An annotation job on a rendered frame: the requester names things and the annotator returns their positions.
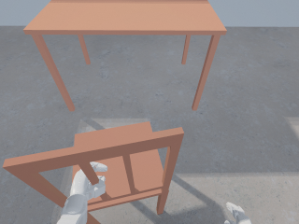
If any table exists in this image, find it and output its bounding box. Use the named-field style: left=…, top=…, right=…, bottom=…
left=23, top=0, right=227, bottom=112

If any robot left hand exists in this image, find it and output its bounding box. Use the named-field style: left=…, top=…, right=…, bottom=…
left=70, top=161, right=107, bottom=201

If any robot right hand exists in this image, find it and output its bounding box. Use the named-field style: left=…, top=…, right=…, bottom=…
left=224, top=202, right=252, bottom=224

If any robot left forearm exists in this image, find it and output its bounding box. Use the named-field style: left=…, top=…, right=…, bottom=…
left=57, top=193, right=88, bottom=224

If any chair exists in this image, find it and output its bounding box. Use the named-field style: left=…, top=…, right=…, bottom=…
left=3, top=121, right=184, bottom=224

